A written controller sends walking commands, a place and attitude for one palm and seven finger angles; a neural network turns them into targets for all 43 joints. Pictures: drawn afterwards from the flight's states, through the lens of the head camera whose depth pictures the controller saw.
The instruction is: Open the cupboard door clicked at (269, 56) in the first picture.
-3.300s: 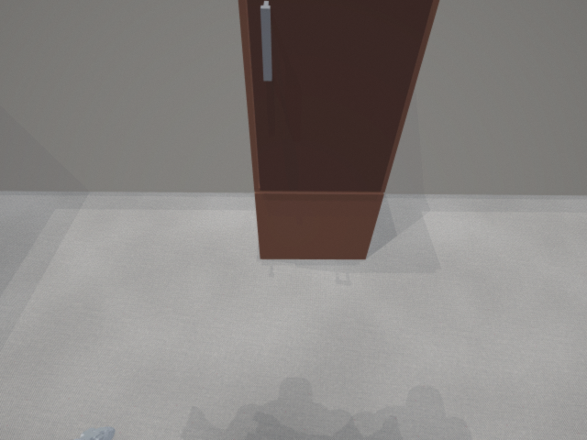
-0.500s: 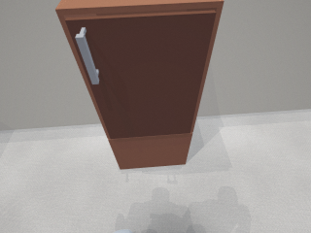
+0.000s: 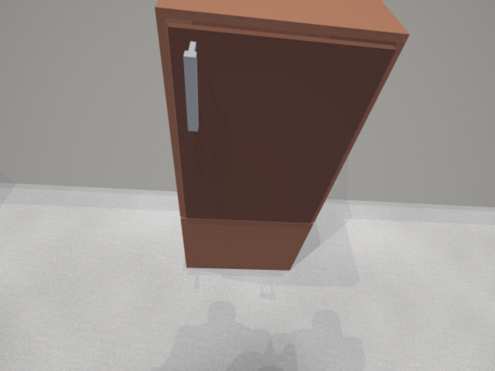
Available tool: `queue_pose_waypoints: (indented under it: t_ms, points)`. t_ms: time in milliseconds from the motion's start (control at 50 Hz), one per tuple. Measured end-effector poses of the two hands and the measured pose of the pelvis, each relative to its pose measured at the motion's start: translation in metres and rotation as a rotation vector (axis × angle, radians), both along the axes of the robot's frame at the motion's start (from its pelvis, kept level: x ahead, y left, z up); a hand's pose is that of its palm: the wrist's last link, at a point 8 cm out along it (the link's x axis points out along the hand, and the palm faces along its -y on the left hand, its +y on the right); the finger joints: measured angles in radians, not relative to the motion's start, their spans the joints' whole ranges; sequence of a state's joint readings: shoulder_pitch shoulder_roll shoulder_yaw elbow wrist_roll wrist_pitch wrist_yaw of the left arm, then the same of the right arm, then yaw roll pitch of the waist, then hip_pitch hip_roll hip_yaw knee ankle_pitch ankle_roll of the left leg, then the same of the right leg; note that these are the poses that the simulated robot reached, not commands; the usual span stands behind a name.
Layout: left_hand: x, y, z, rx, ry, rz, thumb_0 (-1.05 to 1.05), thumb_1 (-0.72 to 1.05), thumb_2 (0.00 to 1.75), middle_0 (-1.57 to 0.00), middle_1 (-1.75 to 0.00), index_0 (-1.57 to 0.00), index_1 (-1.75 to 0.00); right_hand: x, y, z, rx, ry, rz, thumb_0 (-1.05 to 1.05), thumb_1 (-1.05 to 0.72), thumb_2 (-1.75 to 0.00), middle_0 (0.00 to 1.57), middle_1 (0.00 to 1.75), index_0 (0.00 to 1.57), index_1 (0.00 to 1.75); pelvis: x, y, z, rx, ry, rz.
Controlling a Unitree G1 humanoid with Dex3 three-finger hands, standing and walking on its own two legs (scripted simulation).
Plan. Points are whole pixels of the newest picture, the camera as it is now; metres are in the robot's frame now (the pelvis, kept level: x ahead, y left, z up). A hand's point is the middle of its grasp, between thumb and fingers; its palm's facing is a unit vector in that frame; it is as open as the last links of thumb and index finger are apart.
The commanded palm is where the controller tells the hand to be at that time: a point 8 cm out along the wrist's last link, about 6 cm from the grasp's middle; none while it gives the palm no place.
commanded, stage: come to a stop and stand still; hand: left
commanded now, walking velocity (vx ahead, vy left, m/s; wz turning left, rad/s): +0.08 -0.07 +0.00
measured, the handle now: (193, 88) +0.57 +0.17 +0.14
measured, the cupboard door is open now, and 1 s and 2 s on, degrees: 0 0 0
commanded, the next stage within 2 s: look again from close up in 0.48 s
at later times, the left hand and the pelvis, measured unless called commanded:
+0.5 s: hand out of the picture -0.07 +0.11 -0.17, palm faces +0.08 -0.98 -0.17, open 7.4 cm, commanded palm none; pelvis -0.03 -0.04 +0.00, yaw +1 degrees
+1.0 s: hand out of the picture -0.02 +0.24 -0.19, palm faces +0.04 -0.98 -0.21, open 7.4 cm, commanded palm none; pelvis -0.05 +0.05 -0.01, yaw +0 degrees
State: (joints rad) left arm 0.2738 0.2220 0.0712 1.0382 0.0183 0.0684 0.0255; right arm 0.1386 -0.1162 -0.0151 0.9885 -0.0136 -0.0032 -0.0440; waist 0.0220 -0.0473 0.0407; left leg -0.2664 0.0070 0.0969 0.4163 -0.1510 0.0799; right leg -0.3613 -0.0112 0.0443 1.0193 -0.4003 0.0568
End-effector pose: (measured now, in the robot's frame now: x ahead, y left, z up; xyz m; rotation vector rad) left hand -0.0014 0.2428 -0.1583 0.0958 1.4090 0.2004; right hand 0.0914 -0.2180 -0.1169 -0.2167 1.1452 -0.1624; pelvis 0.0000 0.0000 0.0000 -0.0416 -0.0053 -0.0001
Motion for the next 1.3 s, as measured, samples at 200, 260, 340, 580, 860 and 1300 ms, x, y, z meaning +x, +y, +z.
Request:
queue_pose_waypoints:
  t_ms: [200,260,340,580,860,1300]
  points:
    - [-0.024,-0.023,0.01,0.004,0.015,-0.049,0.0,0.91,0.9,-0.19,-0.3,-0.19,-0.3,-0.086,-0.032,-0.013,0.019,0.125,-0.1,-0.01,-0.92,-0.9,0.2,0.3,0.21,0.3,-0.022,-0.015,0.002,0.02,-0.001,-0.005]
    - [-0.034,-0.039,0.01,0.016,-0.006,-0.049,0.0,0.91,0.9,-0.19,-0.3,-0.19,-0.3,-0.119,-0.045,-0.026,0.043,0.192,-0.124,0.0,-0.92,-0.9,0.2,0.3,0.2,0.3,-0.029,-0.027,-0.003,0.057,-0.005,-0.007]
    - [-0.056,-0.061,0.018,0.015,0.012,-0.021,0.0,0.91,0.89,-0.19,-0.3,-0.19,-0.3,-0.155,-0.051,-0.033,0.081,0.29,-0.132,0.0,-0.92,-0.9,0.2,0.3,0.2,0.3,-0.032,-0.037,0.001,0.063,-0.013,-0.007]
    - [-0.073,-0.085,0.014,-0.047,0.068,0.034,0.0,0.91,0.89,-0.2,-0.3,-0.2,-0.3,-0.162,-0.03,-0.036,0.1,0.378,-0.094,0.01,-0.91,-0.9,0.19,0.3,0.2,0.3,-0.025,-0.03,-0.002,0.045,0.006,0.015]
    - [-0.035,0.005,-0.014,-0.014,-0.058,-0.036,0.0,0.91,0.89,-0.2,-0.3,-0.2,-0.3,-0.06,0.018,-0.021,-0.003,0.032,0.011,0.01,-0.93,-0.9,0.2,0.3,0.2,0.3,-0.034,0.03,-0.017,0.022,-0.012,0.003]
    - [-0.083,0.032,0.003,0.011,-0.027,-0.066,0.0,0.91,0.9,-0.19,-0.3,-0.19,-0.3,-0.147,0.024,-0.023,0.02,0.148,-0.034,0.0,-0.92,-0.9,0.2,0.3,0.2,0.3,-0.071,0.042,-0.008,0.033,-0.004,0.017]
